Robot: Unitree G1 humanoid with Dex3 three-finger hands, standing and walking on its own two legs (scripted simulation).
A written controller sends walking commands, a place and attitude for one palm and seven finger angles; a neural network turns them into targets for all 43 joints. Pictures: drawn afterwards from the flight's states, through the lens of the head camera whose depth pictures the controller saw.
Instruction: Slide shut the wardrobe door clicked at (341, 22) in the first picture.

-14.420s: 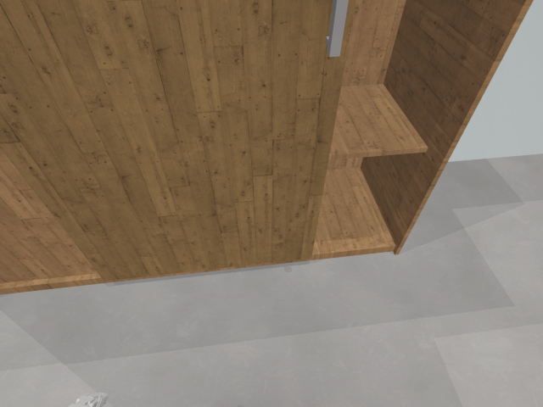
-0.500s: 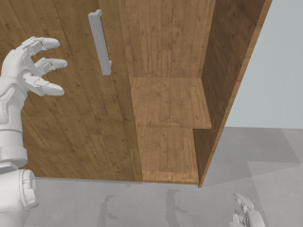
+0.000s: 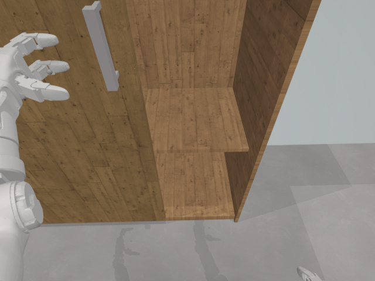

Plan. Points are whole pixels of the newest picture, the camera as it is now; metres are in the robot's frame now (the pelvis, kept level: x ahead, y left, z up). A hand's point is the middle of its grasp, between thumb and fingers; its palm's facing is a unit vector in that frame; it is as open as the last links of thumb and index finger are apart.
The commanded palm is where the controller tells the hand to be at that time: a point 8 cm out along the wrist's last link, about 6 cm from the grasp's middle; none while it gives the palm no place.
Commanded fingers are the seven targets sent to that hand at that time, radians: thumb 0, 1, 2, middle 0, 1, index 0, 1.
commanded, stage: move the hooked fingers beside the handle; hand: left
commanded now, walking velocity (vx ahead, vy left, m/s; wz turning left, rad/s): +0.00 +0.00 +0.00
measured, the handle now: (105, 48) +0.53 +0.19 +0.25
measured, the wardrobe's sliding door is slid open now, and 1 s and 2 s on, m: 0.38 0.38 0.38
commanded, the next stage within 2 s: feel for the door with the fingertips in 1.44 s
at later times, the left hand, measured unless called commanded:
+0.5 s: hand (61, 65) +0.46 +0.26 +0.25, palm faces +0.08 -1.00 -0.04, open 14.0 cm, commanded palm +0.43 +0.30 +0.25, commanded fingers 0.00 -0.50 0.30 -0.30 -1.20 -0.30 -1.20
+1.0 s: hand (65, 63) +0.45 +0.25 +0.26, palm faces +0.08 -1.00 -0.02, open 14.0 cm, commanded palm +0.44 +0.30 +0.25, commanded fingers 0.00 -0.50 0.30 -0.30 -1.20 -0.30 -1.20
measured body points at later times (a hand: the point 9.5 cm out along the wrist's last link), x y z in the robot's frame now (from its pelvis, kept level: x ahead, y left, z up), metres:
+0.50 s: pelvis +0.01 +0.01 +0.00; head +0.03 +0.00 +0.45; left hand +0.45 +0.31 +0.25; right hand +0.05 -0.27 -0.12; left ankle -0.01 +0.12 -0.74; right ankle -0.02 -0.13 -0.74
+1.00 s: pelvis +0.00 +0.00 +0.00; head +0.01 -0.01 +0.45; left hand +0.44 +0.30 +0.26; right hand +0.09 -0.27 -0.11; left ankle -0.01 +0.12 -0.74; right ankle -0.02 -0.13 -0.74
